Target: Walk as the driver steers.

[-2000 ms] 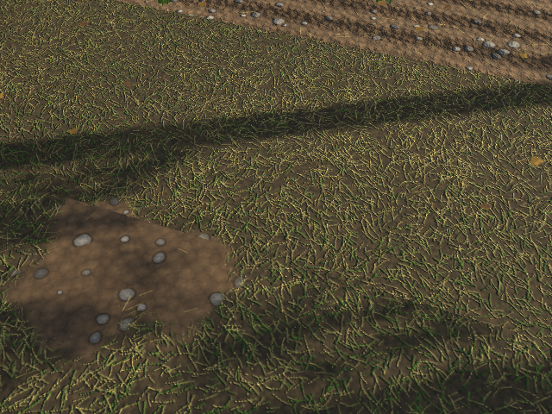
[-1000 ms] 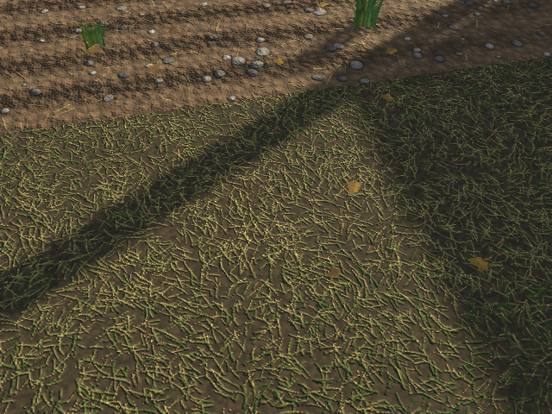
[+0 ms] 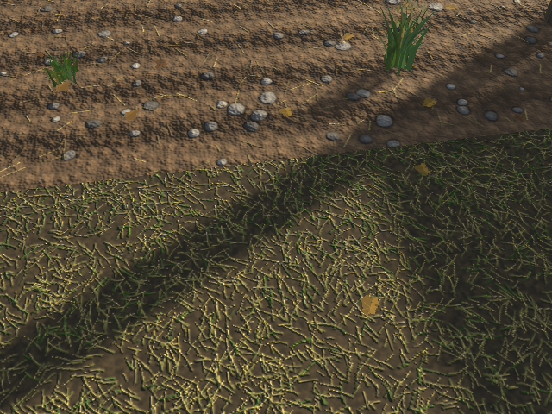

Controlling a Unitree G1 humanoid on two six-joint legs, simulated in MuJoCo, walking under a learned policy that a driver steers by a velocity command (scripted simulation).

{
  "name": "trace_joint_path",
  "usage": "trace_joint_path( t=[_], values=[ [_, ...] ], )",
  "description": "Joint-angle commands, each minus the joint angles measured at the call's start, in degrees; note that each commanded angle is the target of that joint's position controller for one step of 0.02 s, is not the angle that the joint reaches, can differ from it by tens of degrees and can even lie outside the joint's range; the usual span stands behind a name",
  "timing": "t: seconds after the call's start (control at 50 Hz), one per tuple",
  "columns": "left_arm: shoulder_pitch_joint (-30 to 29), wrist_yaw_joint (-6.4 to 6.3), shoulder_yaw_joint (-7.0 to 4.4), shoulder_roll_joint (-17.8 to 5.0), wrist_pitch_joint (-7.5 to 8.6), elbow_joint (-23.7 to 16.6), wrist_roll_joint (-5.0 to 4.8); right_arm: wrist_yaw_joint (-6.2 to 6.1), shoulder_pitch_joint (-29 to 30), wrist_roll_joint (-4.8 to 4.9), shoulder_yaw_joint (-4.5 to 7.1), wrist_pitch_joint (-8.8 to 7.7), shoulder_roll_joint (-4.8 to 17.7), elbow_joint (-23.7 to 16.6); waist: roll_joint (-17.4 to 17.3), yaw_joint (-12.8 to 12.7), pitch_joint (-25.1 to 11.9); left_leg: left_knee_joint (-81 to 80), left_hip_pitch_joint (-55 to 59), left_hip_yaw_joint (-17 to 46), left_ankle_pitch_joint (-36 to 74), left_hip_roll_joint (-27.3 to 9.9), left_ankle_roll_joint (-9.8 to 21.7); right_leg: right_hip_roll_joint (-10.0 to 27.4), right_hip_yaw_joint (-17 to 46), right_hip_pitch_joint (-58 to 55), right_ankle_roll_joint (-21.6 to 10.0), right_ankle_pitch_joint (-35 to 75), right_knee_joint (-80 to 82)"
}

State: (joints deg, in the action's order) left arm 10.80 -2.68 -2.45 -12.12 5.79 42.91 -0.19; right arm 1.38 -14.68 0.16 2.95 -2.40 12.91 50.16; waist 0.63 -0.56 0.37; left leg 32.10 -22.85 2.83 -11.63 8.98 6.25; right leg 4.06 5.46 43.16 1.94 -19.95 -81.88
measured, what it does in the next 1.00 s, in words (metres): walks ahead, turning left: right foot, then left foot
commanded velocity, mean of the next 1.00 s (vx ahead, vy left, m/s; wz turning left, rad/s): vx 0.50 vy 0.00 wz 0.56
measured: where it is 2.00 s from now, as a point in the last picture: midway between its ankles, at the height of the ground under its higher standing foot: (181, 246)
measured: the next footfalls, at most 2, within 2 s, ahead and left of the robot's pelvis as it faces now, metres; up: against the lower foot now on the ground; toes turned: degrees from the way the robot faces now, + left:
right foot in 0.22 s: +0.28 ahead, -0.15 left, +0.00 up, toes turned +13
left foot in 0.76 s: +0.43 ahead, +0.19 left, +0.00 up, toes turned +30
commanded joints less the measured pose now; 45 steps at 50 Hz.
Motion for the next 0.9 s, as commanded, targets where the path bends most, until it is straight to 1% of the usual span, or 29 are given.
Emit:
trace_joint_path(
  t=[0.02, 0.04, 0.08, 0.1, 0.14, 0.18, 0.2, 0.22, 0.24, 0.26, 0.28, 0.3, 0.32, 0.36, 0.38, 0.48, 0.56, 0.66, 0.7, 0.72, 0.74, 0.76, 0.78, 0.8, 0.82, 0.84, 0.86, 0.88, 0.9],
  values=[
    [1.26, -1.19, -2.45, -6.76, -0.34, -4.99, 2.65, -1.71, 10.14, 0.09, 2.31, -2.29, 10.11, -8.75, -0.42, -3.88, -2.82, -15.67, -9.85, 17.39, 16.63, -13.86, 10.71, 1.71, -1.33, -9.97, 2.84, 11.45, 23.22],
    [-1.67, -0.76, -1.9, -4.84, -0.17, -5.98, 2.42, -2.22, 8.64, 0.9, 2.64, -1.94, 10.22, -8.42, -1.58, -2.72, -3.65, -15.25, -12.03, 13.37, 16.92, -11.24, 9.41, 0.24, -2.86, -15.72, 2.85, 16.95, 30.69],
    [-5.94, -0.1, -1.48, -3.21, -0.18, -6.89, 0.73, -2.92, 3.0, 1.74, 3.04, -1.29, 10.07, -7.05, -3.52, 0.69, -5.71, -15.01, -7.79, 14.31, 12.23, -11.32, 9.1, -2.92, -3.19, -19.19, 3.55, 23.74, 39.86],
    [-7.11, 0.19, -1.46, -3.28, -0.4, -7.27, -0.1, -3.03, 1.69, 1.75, 3.1, -0.88, 9.32, -6.92, -4.13, 1.42, -5.66, -14.07, -4.29, 16.24, 8.5, -12.15, 8.98, -3.41, -2.51, -17.85, 3.68, 22.72, 42.91],
    [-9.43, 0.63, -1.87, -4.69, -0.31, -8.21, -0.88, -3.14, -1.11, 1.93, 3.32, -0.09, 8.25, -7.03, -4.76, 2.58, -5.14, -11.91, 2.19, 20.96, 0.74, -13.54, 8.01, -4.16, -0.95, -16.19, 2.84, 18.06, 48.3],
    [-9.35, 1.24, -2.79, -6.45, 0.54, -8.33, -0.8, -2.99, -2.24, 1.94, 3.54, 0.49, 7.95, -7.63, -5.71, 1.83, -4.8, -8.31, 5.23, 24.02, -4.31, -13.39, 6.36, -5.1, -0.72, -19.89, 0.59, 14.08, 53.86],
    [-6.25, 1.51, -3.46, -7.4, 0.99, -7.53, -0.66, -2.86, -2.17, 1.73, 3.21, 0.54, 6.72, -8.12, -6.23, 0.09, -5.5, -5.1, 4.71, 23.54, -4.92, -11.85, 5.0, -4.8, -1.11, -25.12, -1.11, 13.02, 56.14],
    [-0.4, 1.36, -4.26, -9.16, 1.4, -6.38, -0.13, -2.62, -1.16, 1.38, 2.42, 0.17, 4.01, -9.0, -5.14, -2.76, -8.47, 2.67, -0.77, 20.81, -6.79, -9.71, 2.81, 0.32, 2.19, -35.85, -3.88, 12.26, 55.51],
    [7.25, 0.82, -5.08, -12.23, 1.21, -5.21, 1.01, -2.34, -2.52, 1.39, 1.37, -0.23, -0.2, -9.78, 3.76, -4.22, -14.09, 19.97, -13.02, 11.51, -17.38, -3.16, -0.67, 11.29, 15.46, -52.06, -8.86, 7.04, 57.86],
    [12.66, 1.52, -6.14, -15.45, 1.09, -3.36, 1.3, -2.29, -4.0, 2.48, 1.42, -0.93, 3.03, -12.57, 19.38, -3.5, -15.99, 32.18, -27.26, 7.97, -22.93, -2.81, -1.78, 21.08, 38.81, -57.74, -16.16, -9.53, 63.21],
    [9.99, 1.46, -5.26, -11.16, 1.07, -4.89, 0.44, -2.21, -2.99, 1.92, 2.56, -0.99, 7.8, -11.5, 12.3, -4.21, -11.42, 39.26, -31.79, 8.28, -18.07, -6.92, -2.83, 19.9, 37.63, -55.09, -15.71, -17.0, 64.84],
    [7.9, 1.2, -4.65, -9.16, 0.56, -5.09, 0.34, -2.15, 1.03, 1.27, 3.09, -0.53, 9.15, -11.88, 8.33, -4.53, -6.39, 41.76, -32.94, 6.51, -12.48, -8.43, -3.43, 16.96, 29.04, -50.19, -13.4, -12.43, 64.71],
    [4.95, 1.15, -4.28, -8.45, 0.05, -5.52, 0.84, -2.13, 2.26, 0.82, 3.15, -0.12, 8.22, -11.94, 4.9, -3.12, -4.79, 41.04, -30.69, 5.34, -8.22, -10.03, -3.85, 14.0, 22.26, -45.03, -11.92, -5.73, 65.68],
    [1.69, 1.33, -3.56, -6.59, -0.22, -4.97, 1.0, -1.74, 2.83, 0.96, 3.34, 0.6, 6.87, -12.4, 4.89, -0.64, -1.71, 36.93, -25.44, 4.97, -4.85, -12.68, -4.61, 10.97, 13.19, -36.26, -10.7, 3.99, 68.67],
    [1.65, 1.54, -3.5, -6.3, -0.04, -4.45, 0.82, -1.66, 2.73, 1.09, 3.27, 0.86, 6.05, -12.51, 5.34, -0.28, -1.51, 36.27, -23.89, 3.84, -3.49, -12.91, -4.97, 10.2, 9.78, -34.41, -10.77, 7.34, 69.94],
    [3.99, 1.37, -4.61, -8.89, 0.53, -1.12, 0.51, -1.38, 6.74, 0.86, 3.04, 1.04, 4.7, -13.69, 4.02, -0.73, -2.07, 25.66, -24.03, 3.55, 6.25, -13.74, -6.23, 10.67, -0.42, -37.1, -11.49, 18.27, 72.04],
    [5.61, 1.05, -5.07, -10.32, 0.03, 0.78, 0.04, -0.14, 12.73, 1.02, 2.45, 0.64, 3.56, -15.01, 3.95, -2.73, -0.66, 14.35, -20.98, 0.67, 13.36, -13.51, -5.96, 10.64, -6.87, -39.31, -10.19, 19.76, 71.71],
    [7.98, 1.37, -5.93, -12.65, -1.0, 2.7, -1.04, 1.54, 18.41, 1.43, 2.3, 0.51, 3.7, -17.75, 4.46, -4.1, 2.79, 6.51, -18.76, -3.55, 6.23, -12.66, -3.29, 13.0, -10.39, -44.47, -9.3, 22.3, 69.26],
    [7.21, 1.3, -6.38, -14.27, -1.49, 2.97, -1.53, 1.91, 16.87, 1.29, 3.05, 0.5, 5.05, -18.11, 5.86, -2.15, 1.41, 4.5, -12.38, -6.95, 0.06, -9.93, -0.89, 13.14, -13.2, -45.44, -8.22, 38.86, 63.64],
    [6.92, 1.17, -6.62, -15.29, -1.8, 2.97, -1.79, 1.89, 13.18, 1.13, 3.88, 0.58, 6.35, -17.39, 6.45, 0.21, -1.18, 2.79, -5.82, -9.15, -1.6, -7.3, 0.47, 12.35, -15.09, -45.48, -7.49, 50.42, 57.24],
    [6.28, 0.98, -6.38, -15.25, -2.1, 2.94, -2.1, 1.7, 4.29, 1.23, 5.38, 0.61, 8.69, -14.89, 5.21, 5.1, -5.5, -1.86, 6.96, -10.57, 2.3, -4.39, 2.49, 10.29, -17.7, -42.44, -6.06, 56.13, 45.94],
    [6.38, 0.72, -5.65, -13.68, -1.88, 2.11, -1.18, 0.83, -6.52, 1.29, 7.38, 0.87, 13.15, -12.32, 1.38, 9.76, -11.41, -1.64, 26.87, -1.85, 4.95, -8.32, 5.63, 8.43, -18.04, -27.92, -3.38, 43.8, 29.23],
    [9.2, 1.55, -2.62, -5.61, -0.29, -2.38, 1.29, 0.4, -6.66, 1.78, 8.19, 0.15, 20.86, -12.26, -16.2, 4.05, -15.65, -6.77, 45.65, 31.92, -2.85, -24.6, 16.52, -2.76, -13.86, -0.27, 0.07, -10.2, 7.8],
    [4.39, 2.56, -2.73, -8.87, 2.46, -2.84, -0.66, 0.04, -11.53, 1.0, 6.66, -0.21, 16.98, -13.26, -12.19, 8.1, -23.13, -14.38, 49.09, 44.04, -9.11, -27.8, 18.41, -4.17, -0.85, 6.5, -1.17, -13.98, 0.8],
    [0.26, 3.07, -3.33, -11.34, 3.39, -3.76, -2.5, 0.02, -9.67, 0.55, 5.42, -0.54, 13.01, -12.29, -9.66, 8.51, -16.24, -14.39, 45.6, 34.71, -3.31, -25.93, 15.29, -1.63, -0.68, 10.91, -2.33, -8.06, 1.38],
    [-0.38, 2.72, -2.95, -10.81, 3.79, -3.49, -1.59, -0.13, -5.58, 1.11, 4.72, -0.76, 11.0, -12.83, -5.12, 6.18, -12.15, -14.15, 37.24, 27.9, 1.16, -23.46, 13.15, 0.68, -0.69, 8.01, -2.8, -2.79, 6.35],
    [-1.05, 2.21, -3.27, -11.17, 3.67, -2.98, 0.19, -0.23, -0.63, 1.15, 4.11, -0.76, 9.43, -13.74, -2.63, 3.65, -8.53, -14.97, 28.17, 23.03, 6.8, -21.53, 11.76, 2.28, -0.97, 3.52, -2.21, 0.03, 11.6],
    [-0.11, 2.1, -3.65, -11.32, 2.83, -2.55, 0.72, -0.35, 2.5, 0.55, 3.29, -0.88, 7.55, -14.6, -2.1, 1.4, -6.64, -16.79, 22.22, 19.41, 11.65, -19.98, 10.77, 3.69, -0.99, -0.71, -2.0, 2.52, 14.26],
    [0.89, 2.23, -3.6, -10.84, 2.06, -2.89, 0.52, -0.49, 3.48, 0.18, 3.34, -1.08, 7.98, -14.79, -4.09, -0.06, -6.34, -17.72, 18.15, 19.08, 15.71, -20.32, 11.76, 3.7, -1.18, -3.45, -1.24, 2.93, 15.94]
  ],
)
